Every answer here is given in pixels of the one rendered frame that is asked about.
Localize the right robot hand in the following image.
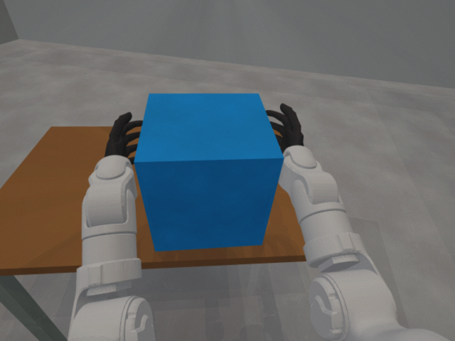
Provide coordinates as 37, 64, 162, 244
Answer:
266, 103, 304, 154

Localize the robot right upper arm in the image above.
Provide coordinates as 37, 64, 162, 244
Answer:
309, 269, 450, 341

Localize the left robot hand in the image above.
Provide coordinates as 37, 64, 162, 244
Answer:
105, 112, 143, 165

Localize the robot left upper arm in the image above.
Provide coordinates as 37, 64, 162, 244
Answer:
69, 296, 156, 341

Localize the robot right forearm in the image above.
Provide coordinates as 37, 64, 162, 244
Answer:
278, 146, 397, 313

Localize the robot left forearm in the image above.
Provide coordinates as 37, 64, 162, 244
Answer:
68, 155, 142, 341

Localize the carton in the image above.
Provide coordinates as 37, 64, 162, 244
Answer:
134, 93, 284, 251

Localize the table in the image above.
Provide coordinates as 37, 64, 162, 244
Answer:
0, 126, 306, 341

